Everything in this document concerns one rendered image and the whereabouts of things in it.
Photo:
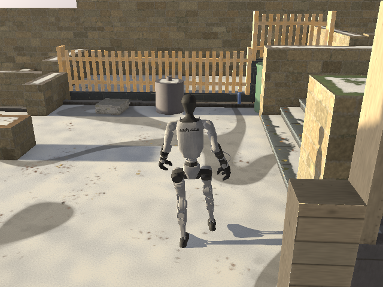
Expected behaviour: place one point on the stairs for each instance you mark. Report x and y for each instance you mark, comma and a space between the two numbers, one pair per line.
286, 143

